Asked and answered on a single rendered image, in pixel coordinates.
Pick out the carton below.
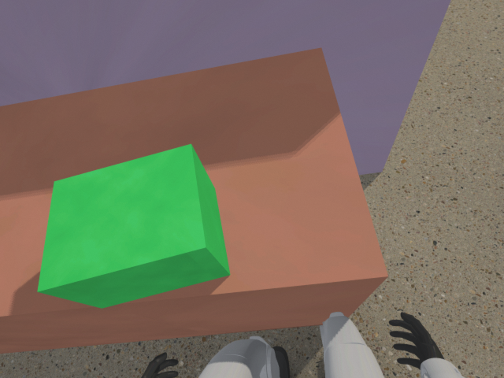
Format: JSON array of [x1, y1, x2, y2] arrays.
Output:
[[37, 144, 230, 308]]

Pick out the right robot hand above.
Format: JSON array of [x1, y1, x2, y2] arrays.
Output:
[[389, 312, 445, 370]]

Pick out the robot right forearm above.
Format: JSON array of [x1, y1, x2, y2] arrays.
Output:
[[421, 358, 464, 378]]

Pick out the robot right thigh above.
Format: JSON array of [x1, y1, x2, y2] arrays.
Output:
[[320, 316, 384, 378]]

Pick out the right robot shin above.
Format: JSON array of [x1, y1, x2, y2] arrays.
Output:
[[330, 312, 353, 322]]

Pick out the left robot hand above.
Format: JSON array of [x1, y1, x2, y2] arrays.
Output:
[[141, 352, 178, 378]]

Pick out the pedestal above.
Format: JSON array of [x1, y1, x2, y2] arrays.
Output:
[[0, 48, 388, 354]]

